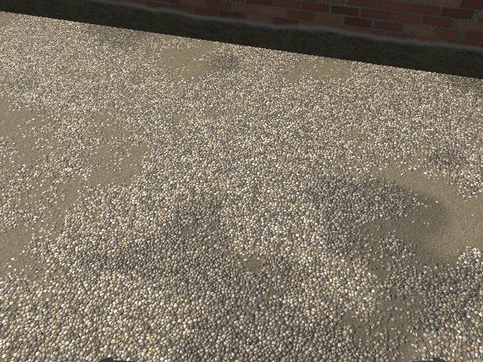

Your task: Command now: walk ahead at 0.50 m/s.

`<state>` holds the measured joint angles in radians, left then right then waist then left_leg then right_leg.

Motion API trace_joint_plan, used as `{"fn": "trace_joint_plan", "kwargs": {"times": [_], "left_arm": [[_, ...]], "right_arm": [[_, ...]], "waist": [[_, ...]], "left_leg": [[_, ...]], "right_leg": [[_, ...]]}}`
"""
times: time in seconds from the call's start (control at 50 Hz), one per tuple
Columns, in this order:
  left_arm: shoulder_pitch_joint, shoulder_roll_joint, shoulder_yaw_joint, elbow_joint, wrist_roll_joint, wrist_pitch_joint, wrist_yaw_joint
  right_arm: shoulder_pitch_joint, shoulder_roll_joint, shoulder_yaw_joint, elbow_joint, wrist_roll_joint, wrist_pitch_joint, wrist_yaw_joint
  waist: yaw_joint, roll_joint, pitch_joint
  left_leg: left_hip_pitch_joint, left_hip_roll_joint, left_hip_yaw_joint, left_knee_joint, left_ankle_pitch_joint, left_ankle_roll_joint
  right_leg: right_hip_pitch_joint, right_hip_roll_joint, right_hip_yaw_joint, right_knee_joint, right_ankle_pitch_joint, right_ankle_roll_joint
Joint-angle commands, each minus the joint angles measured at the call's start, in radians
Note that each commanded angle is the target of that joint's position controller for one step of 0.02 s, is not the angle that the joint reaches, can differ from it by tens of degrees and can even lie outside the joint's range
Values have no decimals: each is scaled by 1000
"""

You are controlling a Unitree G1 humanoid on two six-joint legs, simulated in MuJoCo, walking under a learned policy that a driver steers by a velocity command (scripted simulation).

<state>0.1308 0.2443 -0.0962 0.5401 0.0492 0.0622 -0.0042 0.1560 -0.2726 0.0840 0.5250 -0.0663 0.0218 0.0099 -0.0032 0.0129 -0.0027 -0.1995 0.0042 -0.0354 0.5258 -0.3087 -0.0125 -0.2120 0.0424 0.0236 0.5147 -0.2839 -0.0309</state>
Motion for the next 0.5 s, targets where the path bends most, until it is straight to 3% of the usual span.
{"fn": "trace_joint_plan", "kwargs": {"times": [0.02, 0.04, 0.06, 0.1, 0.16, 0.32, 0.4, 0.5], "left_arm": [[-88, 117, 28, -113, 10, -7, 0], [-90, 121, 28, -117, 10, -7, -2], [-140, 120, 18, -144, 20, -3, -15], [-131, 118, 15, -148, 30, -1, -18], [-144, 120, 11, -160, 28, -3, -17], [-189, 128, 6, -193, 26, -17, -22], [-207, 132, 4, -208, 21, -27, -22], [-212, 133, 2, -215, 19, -36, -20]], "right_arm": [[-85, -73, -4, -115, -6, -17, 12], [-93, -79, -3, -120, -5, -16, 13], [-108, -65, 3, -143, -15, -19, 17], [-93, -74, 7, -145, -22, -23, 18], [-116, -84, 11, -155, -19, -25, 19], [-158, -89, 16, -170, -17, -24, 23], [-170, -94, 14, -175, -10, -22, 19], [-165, -95, 14, -174, -13, -18, 13]], "waist": [[3, -8, -93], [3, 2, -96], [-20, -9, -50], [-20, 1, -131], [-14, 20, -159], [-7, 5, -138], [-9, -6, -131], [-14, -6, -145]], "left_leg": [[-84, 37, -46, -76, 156, 15], [-77, 40, -49, -77, 171, 14], [-83, 46, -46, -53, 249, 13], [-46, 57, -51, -43, 312, 8], [-35, 69, -59, -56, 337, 7], [-21, 84, -80, -94, 311, 21], [-16, 89, -85, -96, 317, 23], [-5, 92, -87, -101, 311, 23]], "right_leg": [[171, -103, 164, -72, 370, -77], [174, -99, 161, -70, 382, -74], [133, -106, 174, -69, 523, -81], [181, -104, 166, -55, 584, -84], [198, -96, 156, -57, 535, -70], [151, -85, 147, -81, 370, -33], [136, -88, 147, -80, 366, -22], [133, -91, 149, -80, 359, -17]]}}
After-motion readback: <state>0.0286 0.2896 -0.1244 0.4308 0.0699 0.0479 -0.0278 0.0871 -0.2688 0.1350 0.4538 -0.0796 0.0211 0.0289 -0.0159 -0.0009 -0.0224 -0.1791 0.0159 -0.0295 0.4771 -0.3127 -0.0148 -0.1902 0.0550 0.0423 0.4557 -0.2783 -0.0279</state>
